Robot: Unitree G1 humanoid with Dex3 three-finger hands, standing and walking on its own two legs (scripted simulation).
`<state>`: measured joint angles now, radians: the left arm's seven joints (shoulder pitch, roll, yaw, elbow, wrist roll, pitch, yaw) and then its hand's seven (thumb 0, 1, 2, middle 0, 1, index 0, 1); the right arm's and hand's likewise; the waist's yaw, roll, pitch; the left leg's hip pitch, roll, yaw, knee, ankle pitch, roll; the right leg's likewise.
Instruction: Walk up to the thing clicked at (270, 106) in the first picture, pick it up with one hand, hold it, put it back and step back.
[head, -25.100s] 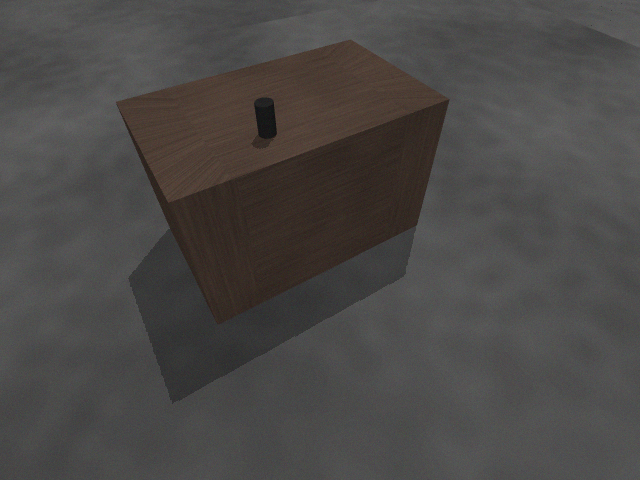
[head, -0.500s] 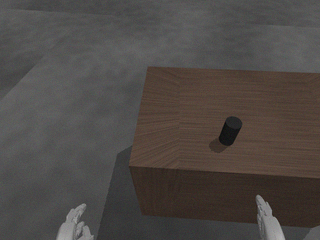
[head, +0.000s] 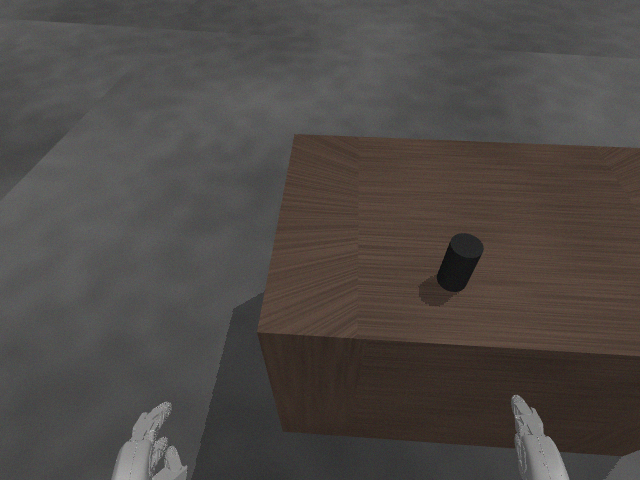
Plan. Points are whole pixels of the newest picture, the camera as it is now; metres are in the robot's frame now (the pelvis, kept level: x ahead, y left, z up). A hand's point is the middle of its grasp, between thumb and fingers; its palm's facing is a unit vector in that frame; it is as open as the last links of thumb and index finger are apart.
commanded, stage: home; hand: right
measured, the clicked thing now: (458, 263) +0.49 -0.22 -0.08
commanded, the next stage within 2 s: stand in 1.32 s
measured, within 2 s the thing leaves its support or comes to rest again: neither
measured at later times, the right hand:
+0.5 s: hand (488, 473) +0.17 -0.18 -0.06, palm faces +0.11 +0.95 -0.28, open 17.3 cm
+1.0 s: hand (490, 478) +0.16 -0.18 -0.06, palm faces +0.11 +0.95 -0.28, open 17.3 cm
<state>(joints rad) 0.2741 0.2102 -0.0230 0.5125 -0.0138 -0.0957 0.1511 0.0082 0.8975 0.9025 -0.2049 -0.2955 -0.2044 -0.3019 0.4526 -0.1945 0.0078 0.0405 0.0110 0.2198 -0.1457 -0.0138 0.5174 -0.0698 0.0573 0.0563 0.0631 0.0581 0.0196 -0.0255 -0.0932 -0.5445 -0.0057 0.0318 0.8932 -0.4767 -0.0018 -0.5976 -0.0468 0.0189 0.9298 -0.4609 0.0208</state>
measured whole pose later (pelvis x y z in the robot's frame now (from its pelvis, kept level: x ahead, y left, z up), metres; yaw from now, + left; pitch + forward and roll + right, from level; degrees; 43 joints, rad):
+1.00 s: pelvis -0.01 +0.00 +0.00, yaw +0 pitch +7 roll +2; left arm 0.27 0.21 -0.03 0.52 -0.01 -0.12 0.16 0.01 0.90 0.90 -0.21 -0.30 -0.20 -0.30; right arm 0.45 -0.20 0.01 0.03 0.01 0.25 -0.14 -0.01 0.51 -0.07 0.06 0.06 0.06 0.06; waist 0.02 -0.03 -0.09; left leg -0.54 -0.01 0.03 0.89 -0.47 0.00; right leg -0.60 -0.05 0.02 0.93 -0.45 0.02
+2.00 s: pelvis -0.01 -0.01 +0.05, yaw +1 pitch -3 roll +0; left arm 0.13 0.33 0.01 1.16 0.02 -0.01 0.00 0.00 0.90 0.90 -0.20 -0.30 -0.20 -0.30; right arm 0.17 -0.33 0.00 1.13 -0.03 -0.02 -0.02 0.00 -0.81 -0.88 0.20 0.30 0.21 0.30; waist 0.01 0.00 0.05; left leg -0.11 0.02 0.00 0.37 -0.21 -0.02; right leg -0.13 -0.01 -0.02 0.37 -0.18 0.00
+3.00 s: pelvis +0.01 +0.00 +0.06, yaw +0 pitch -3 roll +0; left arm 0.10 0.34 0.00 1.16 0.01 -0.01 0.00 0.00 0.90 0.90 -0.20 -0.30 -0.20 -0.30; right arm 0.11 -0.34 0.00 1.15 -0.02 -0.02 -0.01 0.00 -0.90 -0.90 0.20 0.30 0.21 0.30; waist 0.00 0.00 0.05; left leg -0.06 0.00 0.01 0.31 -0.20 0.00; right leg -0.09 -0.03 -0.01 0.31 -0.18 0.03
